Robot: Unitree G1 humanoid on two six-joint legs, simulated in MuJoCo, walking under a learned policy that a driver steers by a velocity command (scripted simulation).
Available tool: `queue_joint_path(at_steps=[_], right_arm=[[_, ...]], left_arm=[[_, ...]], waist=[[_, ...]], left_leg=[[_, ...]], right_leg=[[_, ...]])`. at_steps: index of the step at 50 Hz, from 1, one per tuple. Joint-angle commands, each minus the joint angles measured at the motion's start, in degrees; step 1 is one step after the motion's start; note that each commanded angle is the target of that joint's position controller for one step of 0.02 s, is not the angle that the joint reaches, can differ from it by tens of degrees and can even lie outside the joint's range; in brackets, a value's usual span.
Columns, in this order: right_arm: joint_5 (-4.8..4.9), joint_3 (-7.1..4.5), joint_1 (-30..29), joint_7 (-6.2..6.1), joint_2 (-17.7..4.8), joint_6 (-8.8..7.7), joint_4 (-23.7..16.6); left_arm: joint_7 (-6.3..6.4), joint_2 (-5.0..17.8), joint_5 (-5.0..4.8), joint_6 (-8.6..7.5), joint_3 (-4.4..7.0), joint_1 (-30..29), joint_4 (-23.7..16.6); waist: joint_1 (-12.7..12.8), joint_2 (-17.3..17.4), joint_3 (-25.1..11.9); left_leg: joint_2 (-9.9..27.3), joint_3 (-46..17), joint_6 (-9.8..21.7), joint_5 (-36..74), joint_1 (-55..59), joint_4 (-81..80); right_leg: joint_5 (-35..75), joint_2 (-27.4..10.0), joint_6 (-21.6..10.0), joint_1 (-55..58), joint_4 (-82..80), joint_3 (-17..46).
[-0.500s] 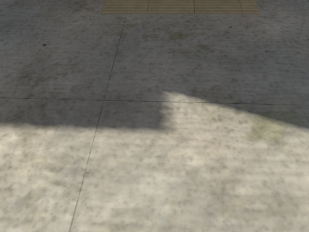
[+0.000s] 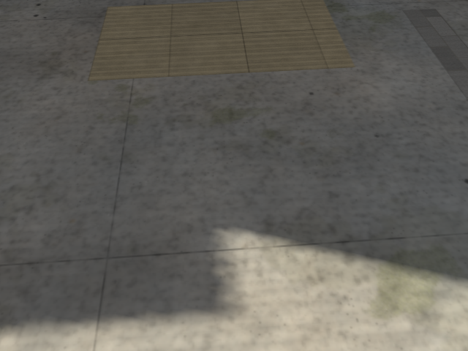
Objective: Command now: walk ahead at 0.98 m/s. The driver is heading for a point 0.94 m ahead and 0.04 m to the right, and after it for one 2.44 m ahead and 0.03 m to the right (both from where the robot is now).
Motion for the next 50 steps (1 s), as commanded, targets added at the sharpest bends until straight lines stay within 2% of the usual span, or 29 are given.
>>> queue_joint_path(at_steps=[1, 5, 7, 9, 10, 11, 12, 13, 14, 15, 16, 17, 18, 20, 24, 27, 30, 33, 35, 36, 37, 38, 39, 40, 41, 43, 45, 48, 50], right_arm=[[0.86, -0.69, -3.6, -1.32, -7.7, -1.83, -5.1], [1.09, -0.85, 1.4, -2.12, -9.6, -0.07, -3.8], [0.13, -1.20, 1.1, -2.19, -11.2, 1.12, -4.0], [-2.17, -1.74, -0.2, -2.13, -13.1, 2.56, -4.0], [-2.70, -1.57, -3.5, -2.12, -12.9, 3.22, -4.9], [-3.40, -0.26, -3.4, -2.14, -8.9, 2.68, -7.4], [0.19, 2.36, 6.9, -0.47, 1.9, 0.22, -6.6], [2.84, 0.69, 0.7, -0.44, -6.5, -1.72, -7.3], [4.51, 0.02, -9.1, -0.54, -9.1, -2.34, -10.6], [3.41, 0.56, -14.0, -0.85, -7.6, -2.60, -12.6], [2.10, 0.23, -15.5, -1.00, -6.6, -2.18, -13.1], [1.75, 0.28, -13.1, -0.64, -5.5, -1.19, -13.0], [1.62, 0.26, -11.7, -0.57, -4.6, -0.19, -12.5], [1.31, 0.55, -12.6, -0.88, -3.6, 1.23, -13.0], [-0.19, 0.59, -24.4, -1.25, -5.3, 0.93, -17.0], [0.45, 1.05, -32.4, -0.05, -4.3, -0.22, -19.4], [1.42, 0.74, -37.4, 1.26, -5.1, -0.75, -21.8], [1.77, -0.69, -35.3, 2.05, -8.1, -0.97, -23.0], [2.78, -2.94, -20.1, 1.06, -12.6, 0.07, -20.2], [2.49, -3.91, -5.5, 0.18, -14.8, 0.99, -16.2], [-0.20, -5.18, 1.7, -0.05, -20.3, 0.95, -14.2], [-0.65, -4.67, 3.4, 0.55, -17.0, 0.34, -12.8], [-0.81, -3.41, -1.1, 0.32, -12.0, 0.21, -12.3], [-1.03, -2.75, -7.4, 0.48, -10.1, 0.01, -13.3], [-1.49, -2.40, -12.4, 1.01, -9.2, -0.34, -13.8], [-2.20, -1.21, -15.7, 1.62, -5.5, -0.87, -12.9], [-0.97, -1.09, -16.1, 1.35, -6.2, -1.30, -11.3], [-0.77, -1.63, -16.3, -0.53, -9.3, -0.98, -10.1], [-0.09, -1.66, -13.3, -1.39, -9.9, -0.41, -9.2]], left_arm=[[-0.83, 1.6, -0.24, -1.17, -0.11, -5.4, -3.9], [-3.05, 2.0, -1.44, -2.02, -0.10, -13.8, -7.3], [-3.79, 4.0, -1.58, -2.25, 0.77, -12.6, -8.3], [-3.14, 8.5, -2.46, -1.56, 2.86, -0.7, -6.6], [-2.37, 11.2, -2.65, -0.87, 4.18, 13.1, -3.1], [-1.22, 16.6, -1.62, 0.10, 5.24, 26.0, 0.3], [-2.20, 17.0, -0.57, -0.57, 5.60, 27.9, 1.5], [-2.06, 10.1, 0.12, -0.75, 4.29, 27.0, 2.8], [-1.91, 7.0, 0.67, -0.91, 3.51, 23.2, 2.7], [-2.51, 6.3, 1.24, -1.43, 3.16, 18.8, 2.7], [-2.94, 4.5, 1.68, -2.03, 2.66, 15.0, 2.6], [-3.08, 3.1, 2.15, -2.14, 2.14, 12.7, 2.9], [-3.23, 1.9, 1.47, -2.04, 1.85, 11.6, 3.3], [-3.04, 3.0, 0.02, -2.06, 1.88, 12.1, 4.5], [-1.49, 5.3, 0.24, -2.25, 2.11, 16.7, 5.8], [-0.53, 6.2, -0.67, -2.43, 1.91, 22.1, 7.1], [-0.07, 7.6, -0.98, -1.48, 2.07, 25.3, 8.6], [0.32, 10.1, 0.24, 0.28, 2.68, 24.9, 8.9], [0.48, 11.8, 2.56, 1.95, 3.13, 22.6, 9.0], [0.71, 11.2, 2.83, 2.44, 2.71, 18.8, 7.6], [-0.39, 0.6, 2.14, 1.11, 0.43, 28.1, 6.0], [-0.99, -0.5, -1.00, -1.28, -0.62, 31.0, 7.9], [-0.77, 5.9, -3.21, -2.34, 1.04, 22.3, 5.3], [-0.39, 7.1, -3.24, -2.82, 1.05, 15.1, 2.9], [0.06, 6.7, -1.86, -2.75, 1.21, 11.9, 2.3], [0.08, 5.5, -0.74, -0.87, 1.84, 14.5, 2.5], [0.33, 3.3, -0.42, 0.63, 1.51, 15.8, 2.8], [0.26, 2.2, 0.59, 0.78, 0.95, 9.6, 0.1], [-0.27, 2.1, 0.85, 0.32, 0.79, 4.0, -0.7]], waist=[[1.7, 1.4, 9.8], [-0.6, 2.1, 12.7], [1.6, 5.0, 10.1], [9.0, 10.8, 0.7], [16.3, 11.9, -6.3], [18.2, 2.7, -16.9], [10.4, -21.5, -28.0], [13.0, -14.5, -22.4], [12.7, -9.1, -11.7], [10.0, 2.5, -5.7], [6.8, 5.1, -2.9], [3.7, 3.2, -1.3], [2.1, 2.0, 0.4], [0.6, 0.9, 4.6], [4.0, 1.6, 9.6], [7.2, 2.0, 10.5], [8.1, 1.1, 12.2], [4.5, -2.8, 7.7], [-4.6, -8.2, -2.5], [-12.0, -7.2, -9.6], [-5.1, 11.8, -20.9], [-4.5, 20.7, -28.0], [-4.6, 16.9, -16.9], [-2.8, 8.3, -8.9], [0.1, 0.8, -3.9], [5.3, 2.5, -1.9], [7.0, 4.2, 0.1], [7.0, 4.9, 1.2], [3.9, 5.0, -0.2]], left_leg=[[12.9, -7.1, 8.0, 9.4, -15.0, -14.7], [16.7, -5.4, 7.1, 15.9, 1.4, -14.5], [18.6, -4.7, 6.1, 37.0, 9.6, -8.2], [19.2, -4.1, 5.1, 65.2, 15.2, 7.7], [17.5, -2.0, 3.6, 67.8, 7.7, 24.2], [13.6, -2.5, 3.2, 46.3, -10.4, 46.5], [0.6, -9.7, 0.2, -6.3, -33.2, 68.4], [4.3, -14.8, 3.6, -6.7, -39.9, 70.4], [6.8, -12.5, 4.6, -5.3, -43.2, 70.4], [9.1, -11.6, 4.6, -2.5, -41.4, 66.4], [11.4, -11.5, 4.4, 0.4, -38.6, 61.8], [13.2, -11.8, 4.0, 1.9, -35.5, 60.2], [14.1, -11.2, 3.3, 2.0, -34.7, 58.4], [16.0, -9.8, 1.7, 2.7, -37.0, 54.4], [15.9, -6.2, -1.4, 19.0, -42.6, 37.9], [12.6, -2.2, -1.4, 31.7, -35.3, 23.2], [10.4, -2.2, -0.5, 31.4, -35.8, 13.5], [5.7, 0.4, 1.6, 22.1, -32.4, 11.6], [2.4, 1.8, 4.5, 13.9, -17.6, 15.6], [6.3, -2.3, 5.9, 11.7, 2.3, 18.1], [21.1, -31.5, 14.7, -11.6, 28.2, 16.0], [26.7, -56.0, 17.7, -21.6, 34.4, 1.5], [24.4, -48.6, 13.7, -9.4, 27.7, -0.4], [23.2, -36.3, 12.0, 9.6, 15.8, 0.9], [21.1, -27.5, 11.0, 27.4, 3.7, 1.4], [18.5, -17.9, 9.9, 43.0, -7.7, -0.1], [16.9, -12.5, 10.2, 48.7, -12.7, -2.9], [13.1, -5.0, 9.2, 53.7, -16.1, -4.2], [10.7, -2.5, 7.5, 48.4, -13.5, -4.1]], right_leg=[[13.4, 1.5, 0.8, 10.1, -14.9, -3.0], [11.7, 4.6, 0.1, 8.6, -29.5, -4.1], [4.7, 7.9, -1.5, 11.1, -31.2, -6.0], [-4.3, 12.0, -4.3, 23.0, -27.5, -7.9], [-5.1, 11.7, -6.0, 40.1, -26.7, -7.3], [-15.8, -0.7, -7.8, 63.0, -22.5, 9.3], [-44.2, -12.6, -19.0, 82.1, -37.5, 44.6], [-49.0, -10.0, -14.6, 79.5, -45.7, 49.1], [-39.3, -8.6, -12.1, 70.9, -44.7, 37.1], [-28.5, -6.5, -11.1, 59.4, -46.1, 30.1], [-23.0, -4.1, -10.7, 50.9, -46.6, 24.1], [-21.8, -2.5, -10.7, 44.9, -47.6, 20.7], [-20.9, -1.5, -10.8, 41.4, -49.1, 18.0], [-19.4, -0.8, -10.8, 35.9, -52.2, 13.5], [-7.7, 1.7, -9.6, 34.5, -55.0, 5.2], [-5.0, 2.7, -8.0, 35.3, -57.7, 0.8], [-0.7, 0.0, -6.9, 46.3, -57.7, -0.7], [27.1, -3.0, -5.4, 58.8, -49.0, -1.3], [51.3, -3.5, -4.2, 61.8, -30.2, -2.2], [45.5, -1.8, -2.6, 49.0, -11.3, -3.3], [7.2, 8.6, 0.0, 22.6, 14.8, -0.5], [-28.0, 14.9, -0.2, 13.0, 25.2, 8.3], [-27.5, 11.3, -1.6, 7.8, 27.6, 8.2], [-25.8, 8.8, -1.6, 9.0, 25.8, 6.6], [-24.1, 7.0, -0.9, 12.3, 22.0, 4.9], [-22.4, 3.9, 0.1, 19.2, 15.6, 4.1], [-20.8, 3.4, 1.5, 20.8, 8.2, 2.4], [-9.2, 4.9, 3.1, 21.9, -8.2, -1.1], [4.1, 7.4, 3.2, 24.7, -20.0, -3.1]])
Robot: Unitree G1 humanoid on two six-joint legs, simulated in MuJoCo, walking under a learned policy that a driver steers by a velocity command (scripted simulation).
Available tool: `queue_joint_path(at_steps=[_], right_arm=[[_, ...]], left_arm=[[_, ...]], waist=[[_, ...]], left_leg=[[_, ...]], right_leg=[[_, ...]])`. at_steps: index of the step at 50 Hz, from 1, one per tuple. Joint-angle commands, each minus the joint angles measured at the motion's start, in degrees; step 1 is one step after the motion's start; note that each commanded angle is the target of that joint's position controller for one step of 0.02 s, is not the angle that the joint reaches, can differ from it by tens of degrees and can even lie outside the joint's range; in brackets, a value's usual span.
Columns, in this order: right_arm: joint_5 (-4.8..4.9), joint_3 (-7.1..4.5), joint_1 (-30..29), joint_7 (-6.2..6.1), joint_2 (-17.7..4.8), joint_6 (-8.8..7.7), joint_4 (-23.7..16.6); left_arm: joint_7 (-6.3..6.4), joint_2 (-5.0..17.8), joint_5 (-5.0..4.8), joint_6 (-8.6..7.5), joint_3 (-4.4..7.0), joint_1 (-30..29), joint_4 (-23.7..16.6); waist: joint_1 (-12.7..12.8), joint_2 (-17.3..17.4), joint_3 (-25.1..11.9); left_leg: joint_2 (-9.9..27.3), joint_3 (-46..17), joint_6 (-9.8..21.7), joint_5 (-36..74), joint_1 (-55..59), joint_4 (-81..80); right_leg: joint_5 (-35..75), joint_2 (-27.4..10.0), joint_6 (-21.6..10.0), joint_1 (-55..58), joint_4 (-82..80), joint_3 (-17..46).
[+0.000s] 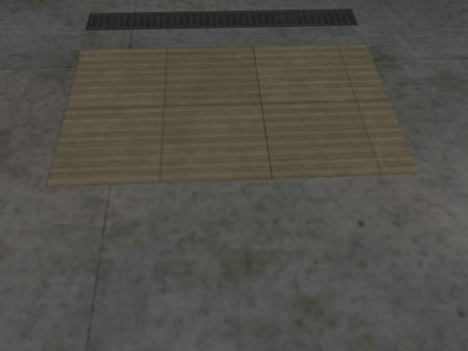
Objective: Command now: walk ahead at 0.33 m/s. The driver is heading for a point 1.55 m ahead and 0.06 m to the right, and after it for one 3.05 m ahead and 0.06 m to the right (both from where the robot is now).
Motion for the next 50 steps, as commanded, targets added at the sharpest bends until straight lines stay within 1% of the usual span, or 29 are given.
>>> queue_joint_path(at_steps=[1, 2, 4, 6, 7, 8, 9, 10, 11, 12, 13, 14, 15, 16, 17, 18, 20, 22, 23, 24, 25, 26, 27, 28, 30, 32, 37, 42, 50], right_arm=[[0.97, -1.53, -3.5, -1.53, -8.9, -0.64, -3.8], [1.09, -1.52, -2.5, -1.77, -9.3, -0.29, -3.2], [1.09, -1.52, -2.3, -2.18, -9.3, 0.52, -2.2], [0.78, -1.72, -3.6, -2.44, -9.6, 1.55, -1.8], [0.74, -1.69, -4.7, -2.52, -9.4, 2.10, -1.9], [0.25, -1.50, -3.4, -2.45, -8.8, 2.41, -2.1], [-0.70, -0.50, 1.8, -2.15, -5.9, 2.15, -1.9], [-0.11, 1.33, 10.7, -1.35, -0.6, 2.29, 0.9], [0.69, 0.20, 8.9, -0.84, -5.9, 2.94, 1.4], [1.15, -0.71, 2.8, -0.99, -8.5, 3.88, -0.1], [1.09, -1.02, -1.2, -1.66, -8.2, 5.02, -0.9], [0.80, -1.34, -3.5, -2.38, -7.9, 6.34, -1.3], [0.75, -1.22, -3.5, -2.91, -6.8, 7.41, -1.4], [0.61, -0.95, -3.2, -3.44, -5.3, 8.01, -0.9], [0.45, -0.84, -2.6, -3.81, -4.5, 8.24, -0.3], [0.37, -0.88, -2.4, -3.97, -4.3, 8.34, 0.2], [0.19, -1.10, -2.1, -3.88, -4.3, 8.47, 1.1], [-0.80, -1.28, -2.7, -3.56, -4.3, 8.39, 1.6], [-1.56, -1.30, -3.5, -3.51, -4.9, 8.28, 1.1], [-1.61, -1.70, -4.8, -3.69, -7.5, 8.09, 0.5], [-0.89, -1.98, -5.6, -3.66, -8.2, 7.58, 1.3], [-0.81, -1.43, -7.0, -3.61, -6.1, 6.75, 1.4], [-0.86, -1.17, -8.3, -3.61, -5.3, 5.98, 1.5], [-0.72, -1.15, -9.3, -3.56, -5.2, 5.32, 1.5], [-0.29, -1.11, -8.4, -3.57, -5.0, 4.49, 2.1], [0.05, -1.12, -6.1, -3.67, -5.1, 4.27, 3.0], [0.26, -1.01, -3.6, -3.69, -4.6, 4.20, 4.3], [0.38, -0.80, -2.7, -3.51, -3.6, 4.56, 5.2], [0.33, -0.65, -2.2, -3.39, -2.6, 5.01, 6.2]], left_arm=[[-0.72, 0.3, 0.50, -0.14, -0.29, 2.0, -1.4], [-0.97, 0.9, 0.52, -0.16, -0.19, 0.3, -2.0], [-1.45, 2.7, 0.79, -0.26, 0.30, -1.4, -2.9], [-1.85, 4.8, 1.39, -0.65, 1.12, 1.4, -2.1], [-1.84, 5.5, 1.75, -0.91, 1.64, 5.7, -0.4], [-1.54, 7.5, 2.09, -1.15, 2.36, 9.4, 1.1], [-1.16, 9.4, 3.26, -0.99, 2.28, 11.4, 0.8], [-1.14, 5.3, 3.59, -0.33, 0.87, 12.7, 1.2], [-1.48, 2.2, 1.91, 0.46, 0.13, 12.9, 1.4], [-1.51, 2.6, 0.78, 1.04, 0.13, 9.2, 0.9], [-1.33, 2.9, 0.70, 1.54, 0.08, 5.5, 0.3], [-1.04, 3.1, 0.95, 2.06, 0.05, 2.2, -0.3], [-0.77, 4.4, 1.61, 2.71, 0.49, -0.2, -0.5], [-0.53, 4.9, 2.17, 3.20, 0.83, -1.1, -0.5], [-0.25, 4.7, 2.33, 3.47, 0.92, -0.6, -0.2], [0.03, 4.4, 2.14, 3.59, 0.94, 0.2, 0.2], [0.52, 4.3, 1.07, 3.81, 1.05, 0.2, 0.9], [0.95, 3.7, 0.36, 4.19, 0.94, 1.2, 1.9], [0.98, 2.7, 0.48, 4.21, 0.64, 2.6, 2.8], [0.99, 2.7, 0.67, 4.27, 0.81, 3.7, 3.1], [1.22, 2.7, 0.59, 4.29, 1.14, 3.7, 3.1], [1.45, 2.1, 0.78, 4.24, 1.10, 3.6, 3.5], [1.59, 1.4, 0.74, 4.24, 1.12, 4.3, 4.1], [1.72, 1.2, 0.93, 4.32, 1.19, 5.3, 4.9], [1.65, 1.5, 1.14, 4.48, 1.41, 6.4, 6.1], [1.55, 1.7, 0.72, 4.53, 1.55, 6.0, 6.9], [1.45, 1.2, 0.46, 4.52, 1.58, 5.9, 9.0], [1.81, 1.4, 0.08, 5.03, 1.68, 6.3, 11.0], [2.27, 1.4, -0.11, 5.89, 1.82, 5.6, 13.5]], waist=[[2.5, 5.3, -5.7], [1.9, 5.8, -5.8], [1.8, 6.6, -5.2], [3.7, 6.4, -5.9], [5.8, 5.4, -7.2], [6.4, 2.0, -9.9], [4.5, -5.1, -15.9], [3.0, -14.6, -24.3], [4.3, -8.4, -24.8], [4.3, -3.7, -19.0], [3.6, 0.1, -15.0], [2.6, 1.0, -11.6], [1.2, -1.6, -9.6], [1.0, -3.9, -9.0], [1.1, -5.0, -9.7], [1.3, -5.1, -11.0], [0.8, -4.7, -11.5], [0.5, -4.4, -9.5], [0.7, -3.1, -7.5], [2.3, 0.3, -4.4], [3.6, 5.8, -2.3], [4.1, 7.9, -2.0], [5.0, 9.7, -2.0], [5.6, 10.1, -1.9], [5.3, 8.0, -1.7], [4.2, 4.8, -1.2], [3.3, 2.8, -3.4], [3.2, 2.2, -4.3], [3.4, 2.8, -3.3]], left_leg=[[10.6, -2.1, 6.0, 38.5, -5.5, -3.7], [11.5, -2.9, 5.7, 35.5, -3.7, -3.4], [13.3, -4.7, 4.9, 31.5, 0.0, -1.0], [14.6, -6.2, 3.8, 31.2, 3.7, 4.5], [13.3, -5.7, 2.7, 32.9, 4.3, 9.9], [9.2, -3.9, 0.5, 28.8, 3.2, 18.5], [4.4, -2.6, -2.3, 9.6, -7.3, 32.2], [1.2, -5.2, -5.3, -26.9, -16.8, 46.9], [3.2, -9.3, -5.9, -30.9, -18.2, 50.5], [5.0, -9.1, -6.5, -28.9, -20.6, 51.2], [6.6, -8.3, -7.0, -25.9, -21.2, 49.4], [7.8, -7.9, -7.3, -23.5, -19.2, 45.6], [8.2, -6.8, -7.4, -21.3, -15.3, 39.6], [7.1, -4.9, -7.6, -19.8, -11.7, 35.2], [6.6, -4.2, -7.6, -18.0, -9.3, 31.9], [6.5, -4.1, -7.2, -15.0, -7.2, 28.9], [6.2, -3.2, -6.1, -7.4, -3.1, 21.9], [5.4, -1.8, -4.2, -3.1, 0.5, 15.6], [7.3, -3.7, -2.8, -3.1, 0.5, 12.2], [10.4, -6.9, -1.0, -9.8, -3.8, 8.4], [10.4, -8.2, 0.1, -20.1, -12.7, 5.4], [10.4, -8.7, -0.5, -23.4, -17.1, 2.2], [10.6, -9.0, -1.4, -22.7, -18.8, 0.7], [10.4, -8.8, -2.3, -20.9, -19.1, 0.3], [9.9, -8.3, -2.8, -17.8, -17.4, 1.3], [9.1, -7.2, -2.7, -14.0, -14.8, 2.8], [8.5, -6.1, -2.4, -5.3, -10.8, 5.1], [7.7, -4.9, -2.6, 0.5, -8.6, 6.2], [7.2, -4.2, -2.8, 2.9, -7.4, 5.8]], right_leg=[[17.2, 3.4, 0.7, 14.9, -14.0, -3.5], [19.6, 3.8, 0.5, 15.2, -16.8, -3.0], [19.5, 3.8, -0.6, 14.9, -20.4, -1.6], [16.5, 4.1, -2.2, 16.3, -22.3, -1.0], [17.8, 5.2, -3.2, 20.4, -24.9, -2.0], [34.1, 3.6, -4.2, 27.2, -25.8, -1.3], [58.2, -5.8, -10.0, 41.7, -20.5, 7.8], [67.3, -17.5, -20.6, 51.7, -19.9, 20.8], [55.0, -16.0, -20.2, 48.4, -22.1, 23.0], [42.5, -14.0, -17.9, 42.1, -24.2, 20.5], [29.6, -12.7, -16.1, 35.1, -27.0, 19.4], [18.9, -11.2, -14.4, 27.3, -30.2, 17.6], [10.6, -8.8, -12.4, 20.9, -32.8, 14.9], [6.8, -6.6, -11.6, 17.3, -34.4, 12.4], [4.3, -5.7, -11.3, 16.5, -35.0, 11.0], [0.7, -5.5, -11.1, 16.7, -35.5, 10.5], [-10.1, -4.9, -9.9, 15.6, -36.2, 9.6], [-22.0, -3.1, -6.6, 12.4, -36.6, 8.4], [-26.1, -1.8, -4.0, 11.1, -36.1, 7.6], [-25.9, 0.8, -1.8, 11.4, -33.8, 5.1], [-19.6, 3.9, -0.3, 17.3, -30.7, 0.9], [-13.6, 4.3, 0.2, 23.1, -27.6, 0.0], [-9.1, 4.5, -0.1, 26.3, -25.8, -0.5], [-6.4, 4.4, -0.4, 27.9, -24.9, -0.8], [-4.5, 3.9, -1.1, 27.9, -25.1, -0.4], [-4.4, 3.6, -1.7, 26.5, -25.6, 0.1], [4.0, 3.3, -1.5, 28.2, -24.2, 0.1], [8.4, 3.1, -1.7, 29.5, -23.1, 0.1], [9.2, 3.1, -1.5, 30.2, -22.7, 0.2]])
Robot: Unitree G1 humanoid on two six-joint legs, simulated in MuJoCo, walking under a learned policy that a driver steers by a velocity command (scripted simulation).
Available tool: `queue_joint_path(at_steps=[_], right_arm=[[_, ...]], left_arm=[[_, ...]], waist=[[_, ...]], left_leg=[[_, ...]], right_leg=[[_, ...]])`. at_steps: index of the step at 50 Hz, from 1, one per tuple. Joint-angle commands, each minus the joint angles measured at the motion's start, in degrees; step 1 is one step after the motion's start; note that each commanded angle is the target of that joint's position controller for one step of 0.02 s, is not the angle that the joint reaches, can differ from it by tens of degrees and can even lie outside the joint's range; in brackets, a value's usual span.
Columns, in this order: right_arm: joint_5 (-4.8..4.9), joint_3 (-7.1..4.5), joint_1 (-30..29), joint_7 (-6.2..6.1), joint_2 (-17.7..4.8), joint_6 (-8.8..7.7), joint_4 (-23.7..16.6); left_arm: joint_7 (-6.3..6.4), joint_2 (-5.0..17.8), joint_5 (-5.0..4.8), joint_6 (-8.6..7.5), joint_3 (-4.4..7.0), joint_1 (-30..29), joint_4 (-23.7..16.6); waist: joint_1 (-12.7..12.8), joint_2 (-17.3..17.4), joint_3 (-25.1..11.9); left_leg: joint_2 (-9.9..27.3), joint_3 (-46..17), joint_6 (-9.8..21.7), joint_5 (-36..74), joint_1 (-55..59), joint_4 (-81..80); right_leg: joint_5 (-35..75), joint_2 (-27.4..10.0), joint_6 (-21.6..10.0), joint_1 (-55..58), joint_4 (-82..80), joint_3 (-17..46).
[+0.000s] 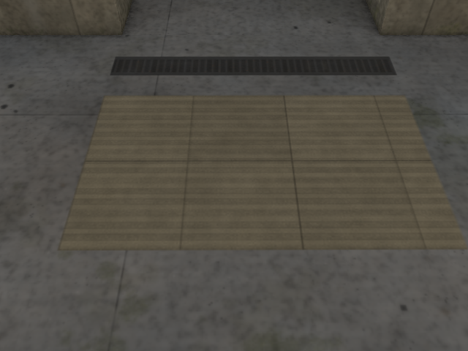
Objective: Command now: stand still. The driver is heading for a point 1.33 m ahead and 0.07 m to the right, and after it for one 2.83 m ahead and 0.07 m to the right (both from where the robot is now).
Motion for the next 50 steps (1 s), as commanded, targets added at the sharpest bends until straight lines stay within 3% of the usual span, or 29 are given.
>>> queue_joint_path(at_steps=[1, 14, 15, 16, 17, 18, 19, 20, 21, 23, 25, 27, 29, 30, 31, 32, 33, 34, 35, 36, 37, 38, 40, 43, 46, 50], right_arm=[[-0.02, -0.93, 4.0, -0.14, -5.4, -0.17, -0.5], [-0.11, -0.77, 5.4, -0.36, -4.5, -0.14, 0.9], [0.18, -1.07, 7.9, -0.50, -4.9, 0.05, 2.0], [0.88, -2.01, 8.6, -0.66, -7.6, 0.25, 1.7], [1.48, -2.85, 11.7, -0.76, -10.1, -0.08, 1.5], [2.07, -4.08, 11.8, -0.88, -13.6, -1.14, 1.2], [1.45, -4.17, 10.7, -0.94, -13.2, -2.35, 0.5], [0.90, -3.67, 9.6, -0.83, -10.8, -3.47, -0.2], [0.96, -3.43, 8.7, -0.48, -9.3, -4.18, -0.8], [1.75, -3.38, 7.6, 0.13, -8.5, -4.33, -2.0], [1.70, -3.76, 7.3, 0.41, -10.1, -4.12, -2.9], [2.30, -4.20, 7.2, 0.62, -11.6, -4.15, -3.5], [2.33, -4.12, 6.0, 0.80, -11.8, -4.34, -4.2], [1.74, -3.70, 4.5, 0.96, -11.0, -4.47, -4.9], [0.75, -2.85, 0.4, 1.14, -8.3, -4.59, -6.9], [0.81, -0.94, 0.8, 1.29, 0.2, -5.88, -10.4], [3.98, -1.45, -1.0, 1.47, -2.4, -7.18, -12.4], [5.02, -1.58, -4.6, 1.96, -4.9, -7.86, -14.4], [3.69, -1.39, -5.2, 2.19, -5.4, -7.89, -14.6], [2.14, -1.64, -3.9, 2.10, -5.2, -7.44, -14.3], [1.64, -1.82, -2.5, 2.36, -5.2, -6.51, -14.1], [1.81, -1.87, -1.5, 2.61, -4.9, -5.41, -13.7], [1.58, -1.97, -2.8, 2.34, -5.2, -4.07, -14.1], [1.13, -2.12, -12.7, 2.26, -5.8, -4.32, -17.4], [1.84, -1.62, -19.7, 3.57, -4.3, -5.19, -19.8], [2.59, -1.22, -26.6, 5.96, -3.8, -6.11, -22.8]], left_arm=[[0.31, 5.6, -0.05, -0.13, 1.06, 0.6, -1.0], [0.48, 4.9, -0.03, 0.30, 1.05, -0.4, 2.2], [0.47, 4.3, -0.19, 0.39, 1.00, 1.3, 3.3], [0.36, 5.3, -0.82, 0.29, 1.51, 1.3, 3.3], [0.02, 6.3, -1.12, -0.46, 1.76, -3.0, 1.3], [-0.72, 4.5, -2.07, -1.87, 1.17, -8.5, -1.8], [-1.25, 5.2, -2.34, -3.16, 1.37, -11.5, -3.3], [-1.67, 5.6, -2.37, -4.22, 1.75, -10.7, -3.3], [-2.05, 4.9, -2.23, -5.08, 1.76, -9.0, -2.9], [-2.68, 5.0, -2.13, -6.41, 1.92, -8.5, -2.9], [-3.19, 3.2, -2.00, -6.74, 1.54, -8.6, -2.9], [-3.53, 3.2, -2.29, -6.36, 1.36, -6.0, -2.4], [-3.13, 5.1, -2.43, -5.90, 2.32, 2.0, -0.3], [-2.66, 7.7, -2.63, -5.89, 3.77, 11.3, 2.1], [-2.25, 13.0, -2.31, -6.27, 5.69, 23.8, 4.9], [-3.00, 16.1, -0.77, -7.17, 4.82, 27.7, 4.8], [-3.82, 10.8, 0.10, -8.40, 2.92, 21.7, 3.7], [-4.26, 8.0, -0.09, -8.92, 1.62, 15.8, 2.2], [-4.68, 5.9, 0.00, -8.90, 0.63, 12.3, 1.4], [-4.89, 6.1, 0.32, -8.49, 0.34, 9.4, 0.8], [-4.87, 5.0, 0.77, -8.14, -0.22, 7.6, 0.4], [-4.63, 4.3, 0.87, -7.90, -0.64, 7.7, 0.5], [-3.84, 5.5, 0.56, -7.97, -0.63, 10.4, 1.1], [-2.31, 5.6, 0.33, -8.00, -0.90, 14.6, 1.4], [-1.35, 5.3, -0.10, -8.02, -1.29, 19.1, 1.5], [-0.93, 6.0, -0.64, -6.93, -1.14, 22.9, 1.3]], waist=[[0.0, 0.7, -1.5], [0.3, 0.5, 0.4], [-0.1, 1.6, -1.9], [-0.7, 4.2, 0.4], [-3.1, 6.6, 4.3], [-4.3, 12.7, 8.9], [-4.5, 10.8, 11.9], [-3.1, 7.7, 11.9], [-2.1, 6.6, 10.0], [-1.8, 5.8, 6.9], [-1.6, 7.9, 5.4], [-0.1, 8.5, 5.9], [4.4, 7.2, 4.7], [9.2, 5.8, 0.7], [15.5, -4.2, -4.6], [12.0, -20.9, -9.6], [9.2, -16.2, -7.3], [7.0, -10.6, -1.9], [5.3, -5.7, -1.1], [2.8, -3.7, -0.5], [0.6, -4.3, 1.0], [-0.4, -4.8, 1.9], [-0.5, -3.4, 4.4], [1.8, -1.1, 7.3], [3.7, -1.5, 8.0], [4.2, -1.8, 9.4]], left_leg=[[2.6, -2.0, 1.3, 13.0, -6.7, -6.3], [2.2, -1.6, 1.1, 8.7, -6.9, -8.1], [1.9, -1.8, 2.3, -4.1, -5.7, -9.6], [3.8, -5.5, 4.9, -20.2, -6.0, -11.5], [9.5, -13.9, 8.6, -33.2, -4.4, -16.8], [19.4, -26.3, 13.1, -36.9, -2.5, -24.2], [23.9, -31.8, 15.4, -31.2, 0.1, -26.6], [23.8, -30.6, 14.7, -24.7, 5.1, -25.4], [22.5, -27.3, 13.3, -20.0, 8.5, -23.7], [18.0, -18.1, 9.8, -11.8, 8.3, -23.0], [14.3, -11.7, 8.9, -8.9, 1.2, -22.6], [14.1, -9.4, 9.8, -10.6, -5.4, -21.4], [13.2, -7.1, 9.4, -5.1, -11.1, -15.4], [11.4, -4.6, 8.4, 7.7, -14.3, -4.9], [7.0, 1.3, 5.1, 16.3, -23.9, 20.8], [-1.0, -1.8, 3.7, -9.2, -38.7, 43.3], [-0.6, -9.0, 5.8, -5.1, -47.4, 53.7], [3.7, -8.1, 7.8, -0.4, -53.4, 56.6], [6.5, -7.0, 8.3, 4.7, -51.6, 54.8], [8.9, -6.5, 7.7, 8.8, -47.7, 50.6], [10.4, -6.3, 7.0, 11.1, -44.3, 47.7], [10.9, -5.6, 6.2, 12.3, -42.8, 46.3], [10.7, -4.3, 4.0, 16.0, -44.4, 42.5], [9.3, -1.2, 1.9, 23.8, -45.8, 29.0], [7.2, 1.9, 2.1, 32.0, -40.2, 17.4], [4.5, 3.3, 3.8, 31.5, -37.3, 4.0]], right_leg=[[13.2, -1.9, -2.9, 8.8, -1.7, 1.8], [9.6, -1.7, -2.3, 8.9, -3.0, 1.7], [-3.5, 0.5, -2.4, 8.9, -1.2, -0.8], [-19.2, 2.8, -2.5, 3.7, 2.6, -3.2], [-24.4, 2.7, -2.5, -6.2, 7.6, -3.6], [-15.6, 0.8, -2.8, -14.6, 16.5, -4.5], [-14.0, -3.1, -3.4, -22.7, 23.0, -0.7], [-12.3, -5.2, -3.8, -29.1, 27.2, 1.0], [-10.6, -6.7, -4.1, -31.6, 28.3, 1.6], [-7.0, -7.0, -3.7, -25.5, 18.7, -0.4], [-5.2, -4.1, -2.3, -13.6, 12.3, -4.8], [-4.0, -2.4, -1.6, -4.2, 8.5, -8.1], [-3.7, 0.1, -2.2, 7.7, 6.3, -10.3], [-4.4, 1.6, -3.4, 18.2, 5.5, -10.4], [-12.6, -6.4, -6.7, 30.7, 0.5, 2.3], [-34.0, -19.3, -13.3, 36.1, -11.5, 34.0], [-44.6, -23.6, -16.0, 31.9, -19.7, 49.1], [-40.1, -23.9, -14.6, 28.3, -18.1, 42.2], [-31.7, -21.2, -13.2, 23.7, -17.0, 33.6], [-25.8, -18.6, -11.7, 17.9, -17.2, 26.6], [-22.7, -16.1, -10.6, 12.3, -18.1, 21.5], [-20.6, -14.6, -10.1, 9.1, -19.4, 17.8], [-15.2, -13.5, -11.1, 7.1, -22.6, 13.7], [-3.4, -11.7, -11.1, 7.2, -26.0, 7.0], [4.7, -10.7, -10.2, 9.4, -29.3, 1.6], [13.7, -12.0, -9.2, 20.6, -28.4, -2.9]])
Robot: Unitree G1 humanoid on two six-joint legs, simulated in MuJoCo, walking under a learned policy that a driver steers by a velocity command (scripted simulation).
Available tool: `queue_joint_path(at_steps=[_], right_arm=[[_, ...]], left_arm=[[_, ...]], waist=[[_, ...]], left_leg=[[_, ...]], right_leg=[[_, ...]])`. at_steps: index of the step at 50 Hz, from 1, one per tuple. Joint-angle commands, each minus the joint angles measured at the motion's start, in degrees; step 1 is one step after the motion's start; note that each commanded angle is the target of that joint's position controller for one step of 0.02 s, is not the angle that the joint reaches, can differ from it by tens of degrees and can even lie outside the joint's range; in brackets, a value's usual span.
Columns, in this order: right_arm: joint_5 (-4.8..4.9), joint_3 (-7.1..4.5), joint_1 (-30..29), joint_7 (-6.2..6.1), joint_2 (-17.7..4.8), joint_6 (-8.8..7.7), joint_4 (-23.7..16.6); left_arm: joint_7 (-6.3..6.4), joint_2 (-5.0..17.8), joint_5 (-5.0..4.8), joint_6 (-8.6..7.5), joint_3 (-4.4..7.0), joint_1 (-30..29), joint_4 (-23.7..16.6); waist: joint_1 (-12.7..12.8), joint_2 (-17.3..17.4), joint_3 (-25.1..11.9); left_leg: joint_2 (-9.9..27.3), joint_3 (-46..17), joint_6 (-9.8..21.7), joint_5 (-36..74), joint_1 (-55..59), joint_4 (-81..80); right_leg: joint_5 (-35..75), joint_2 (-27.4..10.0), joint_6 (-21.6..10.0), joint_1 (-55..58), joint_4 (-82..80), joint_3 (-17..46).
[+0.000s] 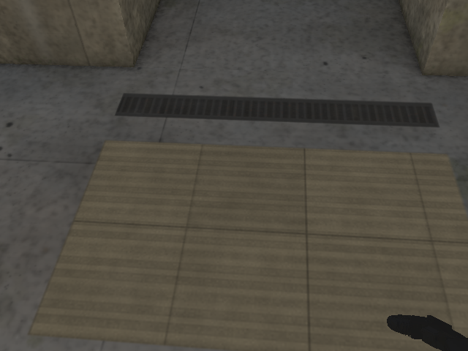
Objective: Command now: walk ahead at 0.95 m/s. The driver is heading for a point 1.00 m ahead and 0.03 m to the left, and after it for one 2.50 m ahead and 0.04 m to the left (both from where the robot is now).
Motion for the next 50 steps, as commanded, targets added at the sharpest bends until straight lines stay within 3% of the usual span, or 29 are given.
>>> queue_joint_path(at_steps=[1, 4, 5, 6, 7, 8, 9, 10, 11, 13, 14, 15, 18, 22, 26, 28, 30, 31, 32, 33, 34, 35, 36, 38, 40, 42, 45, 47, 50], right_arm=[[0.56, -0.02, -11.4, 1.92, -1.9, -1.55, -6.7], [1.18, -1.62, -6.7, 1.78, -6.4, -1.12, -7.9], [1.58, -3.03, 3.9, 1.05, -9.6, -0.45, -5.5], [1.57, -4.40, 19.5, 0.02, -12.7, 0.42, -1.1], [-1.39, -5.44, 29.2, -0.52, -17.5, 0.39, 1.5], [-1.20, -4.95, 32.2, -0.38, -15.0, -0.12, 3.7], [-1.38, -3.67, 29.4, -0.71, -9.9, -0.32, 5.1], [-1.84, -2.91, 25.7, -0.57, -7.7, -0.76, 5.3], [-2.60, -2.18, 21.6, -0.11, -5.6, -1.36, 5.7], [-3.65, -0.88, 15.1, 0.31, -2.0, -1.91, 5.7], [-2.76, -0.70, 14.0, 0.27, -2.0, -1.76, 6.0], [-1.88, -0.66, 13.8, 0.10, -2.8, -1.69, 6.6], [-1.76, -1.11, 16.8, -1.24, -6.0, -2.10, 7.2], [-0.86, -0.99, 23.9, -2.77, -7.5, -2.59, 7.9], [-0.51, -1.44, 29.3, -3.44, -9.6, -0.89, 9.6], [-1.64, -2.09, 29.1, -3.56, -11.9, 0.54, 9.5], [-3.70, -2.40, 26.4, -3.47, -13.2, 2.30, 9.3], [-3.95, -1.29, 24.9, -3.65, -10.4, 2.38, 7.6], [-2.37, 1.94, 37.4, -1.86, 2.7, 0.37, 6.9], [0.62, 0.97, 33.4, -1.94, -3.5, -1.67, 8.0], [2.57, -0.24, 23.7, -2.16, -7.9, -2.54, 4.7], [1.88, 0.28, 17.2, -2.59, -7.5, -3.05, 2.4], [0.51, 0.23, 14.4, -2.70, -6.3, -3.17, 1.4], [-0.08, 0.01, 17.4, -2.24, -4.7, -1.32, 1.7], [-0.28, 0.33, 17.5, -2.29, -3.4, 0.26, 1.5], [-1.24, 0.49, 12.0, -2.71, -4.3, 0.72, -0.3], [-2.67, 0.92, 4.8, -1.86, -3.6, -0.82, -2.5], [-2.26, 1.33, -1.3, -0.55, -2.3, -1.92, -4.0], [-1.99, 0.61, -3.6, 0.40, -4.5, -1.92, -5.8]], left_arm=[[0.64, 10.0, -0.26, 0.27, 1.82, 1.5, -2.5], [0.84, 13.9, 1.91, 1.33, 3.15, 2.3, -2.5], [0.92, 15.0, 2.68, 2.18, 3.57, 1.1, -2.5], [0.89, 15.6, 2.66, 2.62, 3.61, -3.6, -4.1], [-0.48, 5.5, 2.05, 1.54, 1.43, 3.3, -6.5], [-1.46, 3.7, -0.73, -1.68, 0.35, 3.3, -5.8], [-1.37, 10.7, -3.56, -2.99, 2.59, -6.4, -9.2], [-1.04, 10.8, -4.30, -3.48, 2.35, -12.9, -11.9], [-0.90, 9.3, -3.28, -3.63, 2.19, -16.2, -13.1], [-1.19, 7.1, -1.98, -1.47, 2.35, -12.4, -13.0], [-1.11, 5.8, -1.77, -0.33, 2.15, -11.3, -13.0], [-0.85, 5.2, -1.75, 0.63, 1.87, -11.9, -13.7], [0.00, 7.9, 0.01, 1.08, 1.84, -20.6, -17.1], [-1.54, 7.7, -0.12, -0.54, 1.53, -31.3, -19.9], [-3.35, 8.8, -1.36, -0.94, 1.70, -38.8, -23.1], [-3.85, 11.6, -1.64, -0.94, 2.96, -34.9, -23.3], [-3.02, 16.9, -2.70, 0.14, 5.50, -17.2, -19.7], [-2.18, 19.9, -2.00, 1.03, 6.35, -3.6, -16.2], [-2.97, 25.9, -0.36, 0.53, 7.88, 1.0, -14.2], [-3.06, 18.8, -0.04, 0.12, 6.49, 2.8, -13.3], [-2.85, 14.9, 0.00, -0.19, 5.44, -1.7, -12.9], [-3.04, 13.6, 0.57, -0.56, 4.94, -6.5, -13.7], [-3.47, 12.2, 1.43, -1.01, 4.54, -10.2, -13.6], [-3.86, 8.2, 2.00, -1.46, 3.30, -14.8, -13.5], [-3.62, 8.7, 0.44, -1.42, 3.13, -14.7, -12.6], [-2.78, 10.7, 0.38, -1.54, 3.32, -13.0, -12.0], [-1.07, 11.2, 0.59, -0.99, 3.01, -11.1, -11.3], [-0.35, 12.6, -0.06, -0.82, 2.99, -4.0, -9.4], [0.50, 13.9, -0.33, 0.65, 3.28, -1.9, -7.8]], waist=[[-2.0, -4.4, 12.1], [-7.7, -12.4, 4.6], [-13.3, -15.4, -1.3], [-21.4, -14.9, -8.3], [-16.2, 1.4, -21.4], [-15.4, 11.7, -30.5], [-16.3, 12.6, -19.4], [-14.6, 5.8, -10.9], [-11.4, -2.0, -5.7], [-4.3, -0.6, -1.0], [-2.6, 0.4, 1.3], [-1.5, 1.7, 4.3], [-2.9, 1.2, 9.9], [-7.2, -1.6, 9.8], [-9.0, -0.3, 11.9], [-5.6, 3.1, 7.4], [4.8, 8.0, -3.8], [10.0, 5.3, -12.6], [0.9, -19.8, -24.1], [4.1, -18.6, -26.0], [3.8, -15.3, -14.3], [2.4, -5.4, -8.8], [-0.4, -1.1, -4.2], [-6.0, -3.0, -1.5], [-7.9, -3.7, 2.8], [-7.1, -2.1, 7.8], [-5.4, -1.7, 9.3], [-1.5, -2.0, 7.7], [-2.0, -4.9, 6.9]], left_leg=[[-3.3, 2.6, 1.3, -1.1, 4.7, -8.9], [-9.6, 6.3, 4.0, -12.3, 15.8, -7.5], [-10.8, 6.1, 5.7, -15.5, 27.3, -6.3], [-7.6, 1.9, 7.7, -15.5, 48.4, -5.9], [8.6, -27.1, 16.5, -40.6, 78.9, -4.8], [15.1, -52.6, 18.4, -60.9, 84.2, -19.4], [12.2, -48.1, 14.1, -56.5, 78.1, -24.5], [11.0, -38.6, 12.4, -45.9, 67.9, -24.8], [9.2, -32.0, 11.5, -37.6, 56.0, -26.0], [6.0, -24.1, 11.2, -35.1, 39.7, -28.2], [5.6, -21.4, 11.5, -35.4, 34.9, -30.1], [5.7, -19.0, 11.2, -36.0, 30.6, -32.3], [4.0, -13.0, 11.1, -28.8, 26.5, -36.2], [0.6, -4.2, 8.2, -19.2, 28.0, -38.0], [5.1, -2.9, 6.9, -11.3, 46.9, -37.1], [7.7, -2.9, 5.4, 12.6, 56.8, -29.1], [7.0, -0.7, 3.7, 36.4, 57.9, -6.9], [5.2, -0.8, 2.6, 25.6, 41.8, 13.5], [-7.6, -5.5, -0.8, -23.3, 15.7, 39.3], [-8.4, -12.4, 1.6, -35.7, 10.0, 44.6], [-5.1, -11.0, 3.4, -33.7, 4.2, 45.9], [-2.8, -10.3, 3.8, -30.7, 5.6, 43.2], [-0.9, -9.7, 3.8, -28.1, 7.5, 39.3], [2.4, -10.1, 3.6, -25.3, 12.9, 34.8], [4.3, -8.8, 2.4, -25.2, 11.3, 30.4], [5.1, -7.4, 0.2, -19.1, 6.4, 24.1], [0.9, -1.2, -1.7, -3.5, 14.0, 3.7], [-3.4, 2.0, -2.0, 8.2, 20.8, -5.2], [-5.7, 0.0, -0.5, 9.8, 20.9, -14.0]], right_leg=[[31.4, -14.0, -7.1, -6.4, -2.9, 1.6], [74.3, -16.8, -6.3, 2.8, 11.8, 1.2], [84.2, -17.5, -6.0, 2.1, 24.0, 1.1], [79.9, -15.8, -4.4, -10.3, 42.0, 0.3], [42.7, -6.8, -2.3, -40.2, 68.5, 3.8], [-2.9, 1.4, -3.3, -48.6, 79.0, 14.0], [-2.3, -2.2, -5.6, -55.6, 81.8, 14.5], [-0.8, -4.5, -6.3, -56.9, 81.6, 13.0], [1.8, -6.5, -6.4, -55.0, 77.8, 12.1], [4.9, -10.4, -6.0, -48.6, 73.6, 12.3], [3.9, -11.4, -5.3, -48.3, 71.7, 11.6], [3.0, -12.6, -4.3, -49.5, 69.2, 11.0], [15.2, -13.5, -0.8, -55.5, 58.5, 8.5], [36.5, -9.4, -0.1, -45.9, 36.3, 3.0], [34.0, -6.3, -0.9, -48.9, 23.3, 2.6], [26.1, -2.8, -2.6, -45.7, 23.5, 1.0], [17.4, 0.7, -5.8, -27.7, 27.5, -1.4], [11.5, -6.2, -7.3, -5.2, 33.3, 7.2], [-20.0, -21.0, -19.0, 17.6, 22.9, 43.0], [-29.0, -21.0, -16.5, 19.0, 9.9, 57.0], [-21.5, -20.0, -13.0, 11.9, 9.3, 47.7], [-10.6, -18.0, -11.8, 1.6, 9.3, 39.8], [-3.4, -16.0, -11.8, -8.4, 8.9, 33.7], [-0.1, -12.8, -11.6, -19.1, 6.9, 26.2], [0.4, -12.3, -12.0, -24.8, 3.5, 21.9], [11.2, -12.2, -12.3, -26.9, 1.1, 18.1], [40.4, -6.1, -8.4, -31.0, 3.8, 4.9], [38.8, -6.1, -7.8, -29.2, 2.7, 4.2], [36.4, -8.8, -6.1, -18.0, 6.5, 5.3]])
Keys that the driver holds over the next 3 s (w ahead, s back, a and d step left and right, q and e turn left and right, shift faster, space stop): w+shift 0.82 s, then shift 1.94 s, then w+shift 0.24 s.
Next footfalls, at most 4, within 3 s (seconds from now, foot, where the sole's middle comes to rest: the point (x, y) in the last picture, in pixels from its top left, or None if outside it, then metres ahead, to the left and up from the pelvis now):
0.12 left None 0.36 0.12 -0.76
0.62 right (313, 253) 0.83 -0.12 -0.76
1.08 left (262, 154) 1.26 0.07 -0.76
1.46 right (324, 166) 1.21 -0.17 -0.76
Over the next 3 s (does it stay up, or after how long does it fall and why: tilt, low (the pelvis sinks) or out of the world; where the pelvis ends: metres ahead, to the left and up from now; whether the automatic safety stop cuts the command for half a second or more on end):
stays up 1.23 -0.03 0.01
